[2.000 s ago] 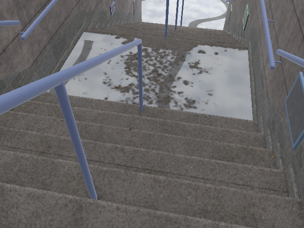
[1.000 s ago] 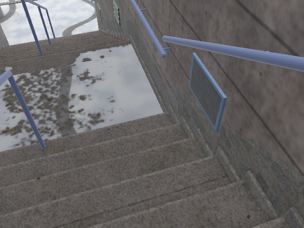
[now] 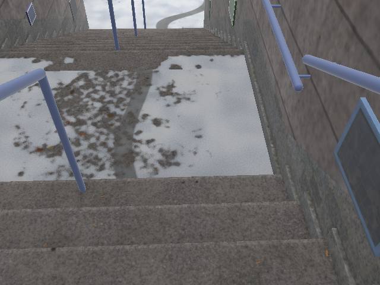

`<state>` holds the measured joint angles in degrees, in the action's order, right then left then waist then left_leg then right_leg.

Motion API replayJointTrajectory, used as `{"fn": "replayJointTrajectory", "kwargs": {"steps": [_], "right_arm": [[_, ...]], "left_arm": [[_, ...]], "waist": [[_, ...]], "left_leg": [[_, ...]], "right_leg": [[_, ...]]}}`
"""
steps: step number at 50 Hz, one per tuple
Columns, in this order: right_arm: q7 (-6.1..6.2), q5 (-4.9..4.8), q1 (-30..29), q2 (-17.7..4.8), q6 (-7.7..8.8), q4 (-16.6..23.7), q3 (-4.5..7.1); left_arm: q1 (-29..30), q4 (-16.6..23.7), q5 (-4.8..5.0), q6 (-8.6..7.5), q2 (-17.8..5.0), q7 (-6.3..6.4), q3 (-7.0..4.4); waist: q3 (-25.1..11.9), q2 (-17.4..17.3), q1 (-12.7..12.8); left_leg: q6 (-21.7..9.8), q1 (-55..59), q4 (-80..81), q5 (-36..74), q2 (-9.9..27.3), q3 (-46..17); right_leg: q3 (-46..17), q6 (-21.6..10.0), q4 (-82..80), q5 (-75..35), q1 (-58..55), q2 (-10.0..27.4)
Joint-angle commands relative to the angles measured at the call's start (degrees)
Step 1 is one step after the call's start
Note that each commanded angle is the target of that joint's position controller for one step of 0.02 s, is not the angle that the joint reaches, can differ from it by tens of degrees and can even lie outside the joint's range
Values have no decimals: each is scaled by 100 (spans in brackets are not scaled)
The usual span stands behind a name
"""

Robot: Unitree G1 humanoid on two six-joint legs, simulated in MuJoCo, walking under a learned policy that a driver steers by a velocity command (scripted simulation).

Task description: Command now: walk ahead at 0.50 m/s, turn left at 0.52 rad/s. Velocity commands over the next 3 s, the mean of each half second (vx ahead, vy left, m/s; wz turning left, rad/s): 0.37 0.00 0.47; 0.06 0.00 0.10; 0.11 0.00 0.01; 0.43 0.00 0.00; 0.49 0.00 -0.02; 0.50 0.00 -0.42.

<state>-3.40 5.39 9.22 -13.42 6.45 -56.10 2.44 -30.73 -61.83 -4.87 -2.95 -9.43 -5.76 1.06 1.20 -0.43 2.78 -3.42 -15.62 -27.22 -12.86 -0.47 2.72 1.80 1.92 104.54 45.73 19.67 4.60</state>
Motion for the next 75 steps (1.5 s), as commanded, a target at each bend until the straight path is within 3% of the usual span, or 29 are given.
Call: {"fn": "replayJointTrajectory", "kwargs": {"steps": [1,3,5,7,10,12,16,18,19,20,21,22,23,24,26,28,31,33,35,37,41,45,58,62,65,68,71,73,75], "right_arm": [[-16,-241,2078,-780,-44,-492,188],[-25,5,709,291,68,18,-253],[-19,-262,658,-85,146,124,-236],[-66,-58,965,-330,141,119,-243],[204,-65,1744,-43,215,59,-308],[212,54,1791,-325,128,179,-333],[247,-204,2157,-549,-158,375,-294],[-122,-73,1939,-514,-220,512,-359],[-234,-337,3724,374,-137,225,-371],[-334,-534,3575,-369,-185,411,-231],[-295,-528,2296,-437,-225,948,-170],[-228,-488,1629,-335,-224,1258,-218],[-208,-419,1636,176,-256,1149,-418],[-251,-435,1975,458,-252,868,-473],[-377,-236,2545,481,-327,486,-465],[-485,-223,2435,112,-361,374,-329],[-484,-365,2125,-436,-300,349,-24],[-301,-450,1919,-599,-197,355,54],[-206,-432,838,-874,-194,586,74],[-155,-486,549,-598,-250,562,99],[-253,-534,839,-533,-262,313,167],[-194,-507,533,-608,-297,326,268],[-157,-459,143,-675,-255,21,390],[-158,-452,84,-657,-243,-107,406],[-13,-260,384,-1053,-249,-251,639],[154,-201,535,-321,-181,-345,502],[176,-254,-130,152,-119,-35,347],[190,-211,-472,110,-64,115,315],[163,-199,-160,116,7,79,332]], "left_arm": [[1570,1643,246,-351,-628,195,-176],[1351,1336,-89,-300,-242,498,-51],[1352,1289,-120,-159,-106,503,-46],[796,1126,-131,-127,-37,317,60],[2310,1533,-139,-220,-464,263,117],[2343,1727,46,-133,-511,362,84],[1870,1714,84,-133,-895,323,-106],[-197,1121,185,-209,-1761,394,-593],[-707,1001,110,-151,-2110,212,-667],[-685,1132,-170,-47,-1948,45,-661],[-330,1182,-211,-27,-1891,30,-666],[426,1243,85,-46,-1270,-70,-370],[1288,1293,309,-99,-334,-77,-22],[1413,1185,304,-114,-180,-45,65],[1249,884,275,-339,-338,226,-17],[1584,1003,203,-481,-818,266,-79],[1977,1011,486,-463,-1259,30,-104],[1735,989,643,-334,-1146,-171,-89],[534,844,529,-151,-1359,30,-387],[1140,967,425,-99,-998,157,-382],[1251,777,514,-177,-633,119,-418],[1678,798,435,-211,-928,133,-580],[1875,390,367,-186,-932,222,-684],[1827,228,358,-179,-876,231,-673],[1573,91,155,-164,-1196,347,-847],[946,-101,34,-250,-578,487,-767],[12,-398,86,-360,-474,568,-704],[-222,-424,95,-351,-552,619,-668],[11,-421,91,-303,-528,572,-622]], "waist": [[-322,178,-944],[711,459,-84],[507,-281,-33],[164,-207,170],[-24,296,-803],[72,-55,-538],[437,43,-471],[-641,252,436],[-2731,2141,-142],[-2777,1230,187],[-1862,649,346],[-1263,285,-3],[-459,-85,-529],[104,130,-996],[352,665,-984],[-102,-180,-906],[-310,584,-1110],[-463,205,-1021],[-485,-266,33],[209,-200,-77],[162,-148,-125],[-182,-128,-221],[-270,40,-277],[-186,40,-287],[308,44,-320],[760,45,-146],[555,823,284],[828,621,375],[842,483,141]], "left_leg": [[-1861,3442,30,2061,2232,-2577],[-1647,-314,587,1067,1792,-2024],[-1744,-1895,871,1074,1100,-1555],[-1469,-3133,-163,1098,668,-1283],[-1121,-1272,-1554,-822,385,-1691],[-885,-2933,-1826,-1452,67,-1582],[-702,-1569,-3046,-539,253,-2621],[6,-2108,-5536,1160,-140,-1966],[622,-3780,-8958,-4013,-863,-755],[717,-4896,-10361,-4419,-640,-762],[754,-5917,-10028,-4172,-369,-569],[866,-5868,-9026,-3718,171,-838],[758,-4725,-7432,-2675,643,-1196],[873,-2849,-6955,-2146,726,-896],[828,-2028,-5906,-404,655,-464],[845,-1294,-3552,1795,758,-418],[872,472,-2354,1065,337,-83],[693,617,-1174,1624,564,-272],[160,478,-742,870,637,-331],[108,-462,-77,-1371,486,-546],[4,-193,61,-60,469,-490],[90,64,-184,1119,345,-224],[114,242,-317,1499,292,-82],[104,264,-302,1308,280,-73],[-329,-5,2,-1951,313,-314],[-854,-674,62,-2680,542,-852],[-555,-1895,-1510,-1583,103,-129],[-403,-2626,-2086,-1668,258,-181],[-435,-1874,-2304,-1658,187,75]], "right_leg": [[-600,-194,-214,-977,4923,137],[-1191,-655,-2876,-2947,3017,816],[-500,-528,-4394,-4067,1322,410],[-149,-410,-3909,-5198,-34,36],[-911,-179,-6902,-7804,1550,268],[-139,-133,-6996,-7831,-515,-88],[-213,-328,-9191,-7010,-1038,-159],[-318,-1211,-8783,-8854,-3765,633],[-1190,-2745,-6532,-13615,-6660,2302],[-1774,-2999,-6275,-14236,-6490,2618],[-1859,-2645,-6705,-11958,-5474,2467],[-2301,-2326,-7178,-9094,-3866,2510],[-1602,-1851,-7773,-7916,-1850,2117],[-894,-1597,-8235,-8607,289,1661],[-173,-1482,-8263,-7191,1436,661],[-165,-1248,-7982,-6160,1615,499],[-585,-659,-7853,-5802,1720,644],[-781,-351,-7640,-5216,823,651],[-390,-351,-7942,-2937,108,166],[25,-390,-8075,-1559,-18,-100],[312,-535,-8049,-3197,-605,-313],[315,-507,-7941,-4582,-1119,-303],[282,-302,-7625,-4824,-1127,-270],[268,-284,-7602,-4475,-967,-263],[60,-719,-7823,-1583,-561,-199],[-583,-1332,-7871,-858,-879,130],[-2004,-2013,-8389,-1667,-2299,1082],[-2532,-2183,-8554,-2316,-2557,1623],[-1864,-2007,-8248,-2516,-1703,1348]]}}
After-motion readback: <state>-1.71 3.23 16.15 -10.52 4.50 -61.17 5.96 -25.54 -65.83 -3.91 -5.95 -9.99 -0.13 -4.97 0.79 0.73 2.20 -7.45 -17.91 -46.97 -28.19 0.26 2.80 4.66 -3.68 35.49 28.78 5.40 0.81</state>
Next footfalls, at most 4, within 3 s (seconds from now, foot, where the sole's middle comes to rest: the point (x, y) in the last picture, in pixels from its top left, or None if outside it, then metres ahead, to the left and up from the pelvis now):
0.36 right None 0.36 -0.12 -0.95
0.64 left None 0.35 0.10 -0.95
1.56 left None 0.42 0.12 -0.95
2.00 right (203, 264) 0.73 -0.01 -1.12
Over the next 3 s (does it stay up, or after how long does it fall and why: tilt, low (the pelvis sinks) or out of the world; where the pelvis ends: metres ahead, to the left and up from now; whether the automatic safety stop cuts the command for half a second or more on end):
stays up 1.14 0.27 -0.60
